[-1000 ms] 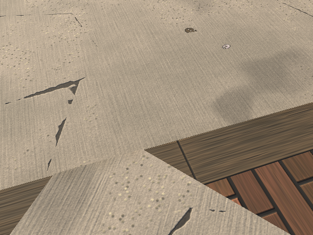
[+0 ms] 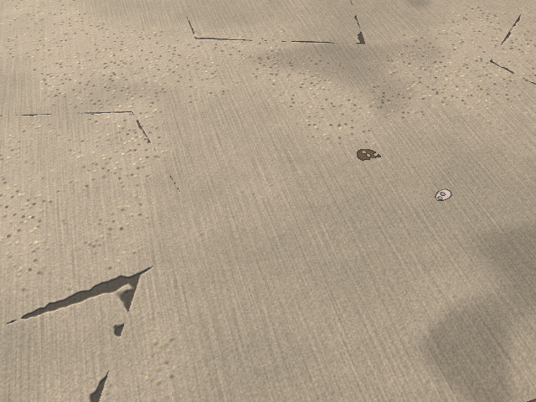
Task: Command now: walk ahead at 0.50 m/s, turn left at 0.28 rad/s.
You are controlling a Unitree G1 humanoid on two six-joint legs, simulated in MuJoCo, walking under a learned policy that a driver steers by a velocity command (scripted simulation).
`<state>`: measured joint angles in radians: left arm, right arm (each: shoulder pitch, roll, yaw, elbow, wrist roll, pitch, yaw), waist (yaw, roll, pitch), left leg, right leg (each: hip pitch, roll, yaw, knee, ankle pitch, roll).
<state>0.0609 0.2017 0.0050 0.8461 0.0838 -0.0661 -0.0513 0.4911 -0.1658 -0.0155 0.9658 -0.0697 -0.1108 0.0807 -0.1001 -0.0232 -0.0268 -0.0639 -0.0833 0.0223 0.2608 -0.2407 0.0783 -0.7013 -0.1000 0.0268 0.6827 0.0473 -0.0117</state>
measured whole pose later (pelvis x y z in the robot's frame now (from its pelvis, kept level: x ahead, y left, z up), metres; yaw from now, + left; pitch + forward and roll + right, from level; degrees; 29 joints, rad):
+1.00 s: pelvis +0.44 +0.08 -0.13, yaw +25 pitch +2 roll +1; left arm 0.14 0.21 0.04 0.89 -0.01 0.00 0.07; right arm 0.15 -0.19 -0.03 0.95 -0.01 -0.01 -0.01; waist -0.01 -0.04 0.01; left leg -0.36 -0.04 0.06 0.51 -0.19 0.05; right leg -0.49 -0.10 0.04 0.75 -0.22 0.07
